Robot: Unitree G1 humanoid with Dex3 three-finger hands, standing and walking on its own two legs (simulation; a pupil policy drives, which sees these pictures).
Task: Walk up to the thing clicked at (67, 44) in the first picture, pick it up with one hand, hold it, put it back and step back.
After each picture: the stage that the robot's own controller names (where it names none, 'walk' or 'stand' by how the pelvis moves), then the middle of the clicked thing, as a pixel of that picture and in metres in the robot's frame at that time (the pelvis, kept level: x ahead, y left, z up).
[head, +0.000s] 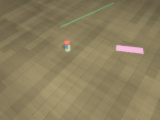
stand; (67, 46) +1.34 +0.16 -0.72
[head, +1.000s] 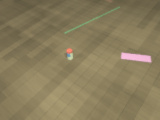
walk; (69, 54) +1.22 +0.22 -0.72
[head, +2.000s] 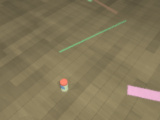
walk; (64, 85) +0.76 +0.19 -0.70
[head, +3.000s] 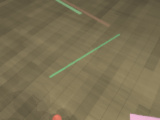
walk; out of the picture +0.47 +0.18 -0.71
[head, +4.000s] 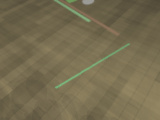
stand; out of the picture +0.37 +0.17 -0.72
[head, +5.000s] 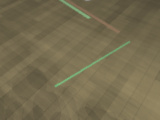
stand; out of the picture +0.35 +0.17 -0.73
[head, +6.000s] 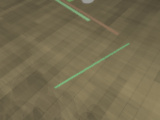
stand; out of the picture +0.36 +0.17 -0.73
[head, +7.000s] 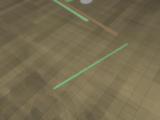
stand; out of the picture +0.36 +0.18 -0.73
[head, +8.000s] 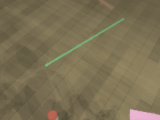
go down; (53, 117) +0.38 +0.18 -0.67
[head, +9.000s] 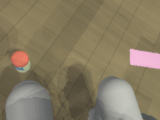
go down; (21, 62) +0.43 +0.23 -0.29
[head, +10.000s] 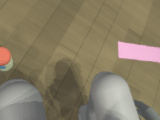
close in; (2, 59) +0.42 +0.25 -0.26
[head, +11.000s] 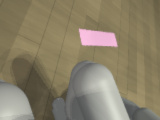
close; out of the picture +0.41 +0.27 -0.22
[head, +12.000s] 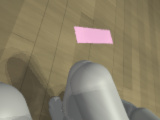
close; out of the picture +0.40 +0.28 -0.22
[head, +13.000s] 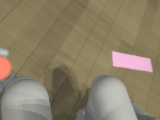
lift; out of the picture +0.34 +0.26 -0.11
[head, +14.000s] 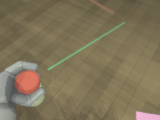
lift; (31, 89) +0.32 +0.17 +0.04
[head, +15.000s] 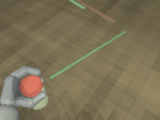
hold; (35, 93) +0.32 +0.17 +0.01
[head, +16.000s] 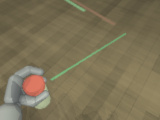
hold; (38, 92) +0.32 +0.17 +0.01
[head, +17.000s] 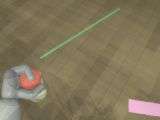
crouch; (34, 86) +0.35 +0.17 -0.05
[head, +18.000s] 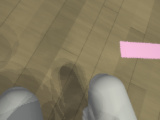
lower; out of the picture +0.47 +0.26 -0.09
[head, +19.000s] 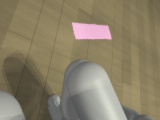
lower; out of the picture +0.42 +0.30 -0.22
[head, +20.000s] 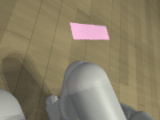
lower; out of the picture +0.42 +0.30 -0.23
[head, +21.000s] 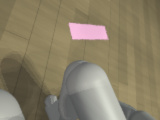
lower; out of the picture +0.42 +0.30 -0.23
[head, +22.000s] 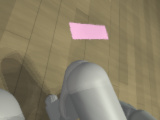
lower; out of the picture +0.42 +0.30 -0.23
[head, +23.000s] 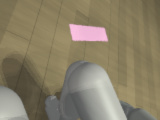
open; out of the picture +0.41 +0.28 -0.23
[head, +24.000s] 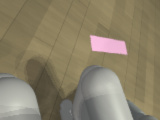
stand; out of the picture +0.41 +0.27 -0.24
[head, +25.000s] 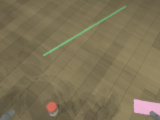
stand; (52, 109) +0.40 +0.18 -0.58
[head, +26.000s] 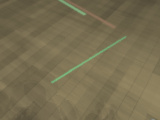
stand; out of the picture +0.38 +0.17 -0.66
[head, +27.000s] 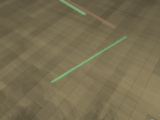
stand; out of the picture +0.38 +0.17 -0.67
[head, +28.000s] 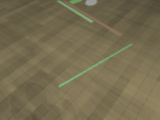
stand; out of the picture +0.39 +0.16 -0.72
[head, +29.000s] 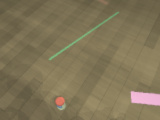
walk; (60, 103) +0.49 +0.17 -0.69
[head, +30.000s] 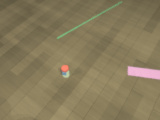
walk; (65, 71) +0.80 +0.16 -0.69
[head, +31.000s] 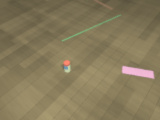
stand; (67, 66) +1.04 +0.16 -0.70
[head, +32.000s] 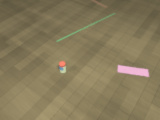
stand; (62, 67) +1.02 +0.19 -0.73
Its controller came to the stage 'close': yes
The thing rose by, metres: 0.71
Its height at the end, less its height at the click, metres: +0.00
